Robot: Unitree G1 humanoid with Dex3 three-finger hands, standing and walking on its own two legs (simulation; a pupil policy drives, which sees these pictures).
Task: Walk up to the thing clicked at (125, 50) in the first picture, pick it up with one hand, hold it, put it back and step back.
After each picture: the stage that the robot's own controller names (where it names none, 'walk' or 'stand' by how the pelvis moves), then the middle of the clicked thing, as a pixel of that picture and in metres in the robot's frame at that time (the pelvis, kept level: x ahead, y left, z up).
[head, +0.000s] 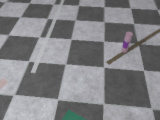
stand; (126, 42) +1.30 -0.44 -0.65
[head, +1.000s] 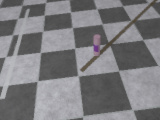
walk; (96, 45) +1.24 -0.03 -0.63
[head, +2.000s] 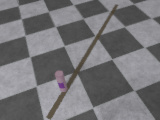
walk; (61, 81) +0.76 +0.28 -0.65
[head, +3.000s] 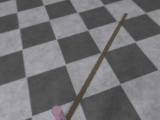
walk; (60, 116) +0.43 +0.26 -0.64
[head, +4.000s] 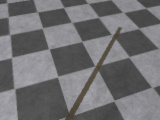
stand; out of the picture +0.33 +0.23 -0.65
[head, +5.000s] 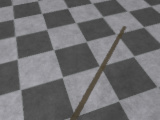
stand; out of the picture +0.34 +0.22 -0.66
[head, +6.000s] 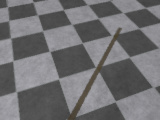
stand; out of the picture +0.33 +0.23 -0.66
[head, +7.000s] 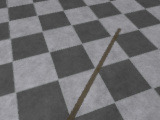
stand; out of the picture +0.33 +0.24 -0.66
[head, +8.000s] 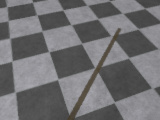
stand; out of the picture +0.32 +0.24 -0.66
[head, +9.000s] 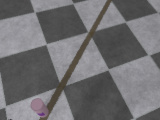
go down; (40, 108) +0.35 +0.25 -0.55
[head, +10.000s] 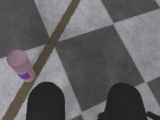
go down; (23, 68) +0.40 +0.27 -0.25
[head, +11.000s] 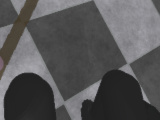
close in; out of the picture +0.39 +0.29 -0.19
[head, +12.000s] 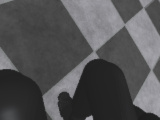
close; out of the picture +0.39 +0.30 -0.15
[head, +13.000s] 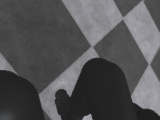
lift; out of the picture +0.41 +0.28 -0.15
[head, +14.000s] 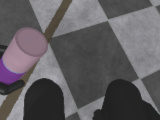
lift; (13, 65) +0.33 +0.24 -0.01
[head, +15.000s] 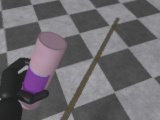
hold; (39, 75) +0.32 +0.15 +0.11
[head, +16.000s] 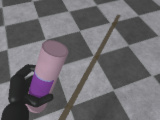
hold; (44, 80) +0.32 +0.14 +0.07
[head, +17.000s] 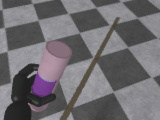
hold; (47, 80) +0.32 +0.14 +0.07
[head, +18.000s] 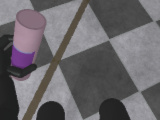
crouch; (25, 51) +0.42 +0.18 -0.01
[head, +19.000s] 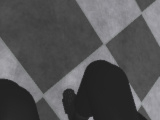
lower; out of the picture +0.44 +0.26 -0.15
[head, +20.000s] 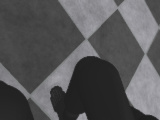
lower; out of the picture +0.44 +0.28 -0.16
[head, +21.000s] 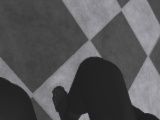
lower; out of the picture +0.44 +0.29 -0.16
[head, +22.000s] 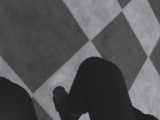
lower; out of the picture +0.44 +0.29 -0.16
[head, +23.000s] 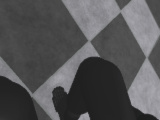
rest; out of the picture +0.44 +0.29 -0.16
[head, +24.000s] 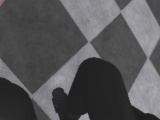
withdraw; out of the picture +0.54 +0.20 -0.25
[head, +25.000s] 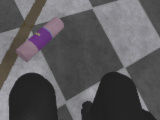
walk; (41, 38) +0.54 +0.14 -0.30
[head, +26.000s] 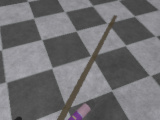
stand; (75, 118) +0.44 +0.04 -0.66
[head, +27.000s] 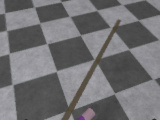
stand; out of the picture +0.43 +0.04 -0.69
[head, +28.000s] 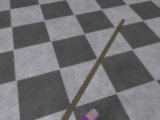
stand; out of the picture +0.42 +0.02 -0.70
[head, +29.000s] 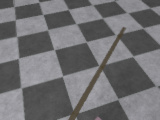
walk; out of the picture +0.41 +0.00 -0.75
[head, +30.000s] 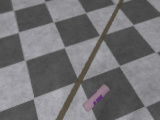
walk; (96, 97) +0.53 -0.05 -0.73
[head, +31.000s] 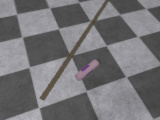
walk; (87, 70) +0.83 -0.06 -0.73
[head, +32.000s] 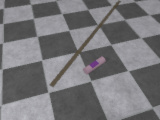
stand; (94, 65) +1.04 -0.07 -0.73
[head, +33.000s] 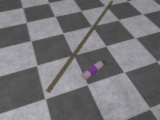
stand; (92, 70) +0.97 -0.06 -0.75
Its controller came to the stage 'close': yes
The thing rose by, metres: 0.71
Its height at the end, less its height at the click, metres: -0.09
